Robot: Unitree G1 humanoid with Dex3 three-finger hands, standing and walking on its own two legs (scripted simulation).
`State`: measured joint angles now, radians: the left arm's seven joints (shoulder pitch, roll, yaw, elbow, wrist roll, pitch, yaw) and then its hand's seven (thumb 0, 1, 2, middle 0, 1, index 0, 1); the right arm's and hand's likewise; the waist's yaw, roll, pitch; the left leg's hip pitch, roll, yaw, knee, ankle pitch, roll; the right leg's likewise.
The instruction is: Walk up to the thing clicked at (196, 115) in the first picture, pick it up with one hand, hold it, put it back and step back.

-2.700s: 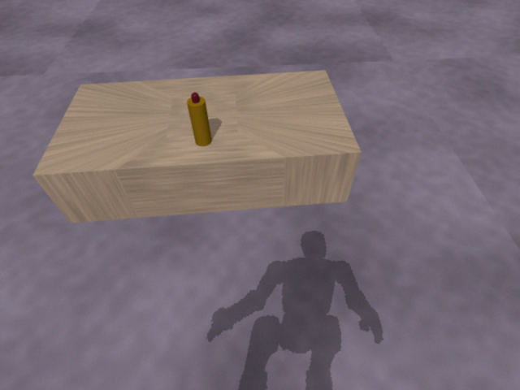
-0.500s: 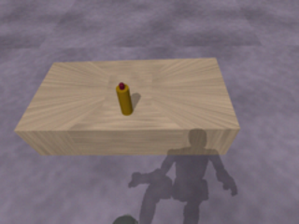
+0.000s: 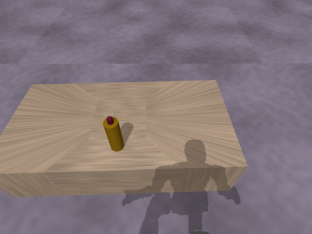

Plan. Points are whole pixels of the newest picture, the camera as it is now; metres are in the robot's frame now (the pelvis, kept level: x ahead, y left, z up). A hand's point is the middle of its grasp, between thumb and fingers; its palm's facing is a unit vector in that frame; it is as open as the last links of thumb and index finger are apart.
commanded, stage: walk up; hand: left
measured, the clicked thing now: (113, 133) +0.66 +0.23 -0.31
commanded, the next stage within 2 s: stand in 1.78 s
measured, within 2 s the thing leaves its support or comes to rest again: neither
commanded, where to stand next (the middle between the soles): +0.21 +0.01 m, yaw +2 degrees
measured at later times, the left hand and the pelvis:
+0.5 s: hand out of the picture +0.16 +0.28 -0.16, palm faces +0.00 -0.93 -0.38, open 7.4 cm; pelvis +0.12 +0.00 -0.01, yaw +2 degrees
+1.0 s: hand (75, 209) +0.24 +0.26 -0.14, palm faces -0.03 -0.93 -0.37, open 7.4 cm; pelvis +0.15 +0.00 +0.01, yaw +0 degrees
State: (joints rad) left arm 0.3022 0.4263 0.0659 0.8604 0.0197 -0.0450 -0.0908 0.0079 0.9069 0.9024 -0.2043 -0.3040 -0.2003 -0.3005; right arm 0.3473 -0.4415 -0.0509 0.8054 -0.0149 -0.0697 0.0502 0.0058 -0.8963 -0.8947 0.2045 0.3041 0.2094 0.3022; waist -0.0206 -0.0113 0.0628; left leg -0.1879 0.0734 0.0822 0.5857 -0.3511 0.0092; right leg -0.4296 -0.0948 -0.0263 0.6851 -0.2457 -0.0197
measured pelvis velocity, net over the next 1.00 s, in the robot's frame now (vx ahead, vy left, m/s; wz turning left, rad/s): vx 0.15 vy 0.00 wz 0.00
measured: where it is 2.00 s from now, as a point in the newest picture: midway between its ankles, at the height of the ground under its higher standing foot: outside the picture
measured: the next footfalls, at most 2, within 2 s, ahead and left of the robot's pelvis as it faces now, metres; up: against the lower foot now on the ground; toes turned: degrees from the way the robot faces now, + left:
right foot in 0.04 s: +0.18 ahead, -0.14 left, +0.00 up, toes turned +0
left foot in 0.38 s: +0.23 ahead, +0.12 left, +0.00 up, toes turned +4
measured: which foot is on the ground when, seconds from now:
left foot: down 0.00-0.04, up 0.06-0.36, down 0.38-1.00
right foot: up 0.00-0.02, down 0.04-1.00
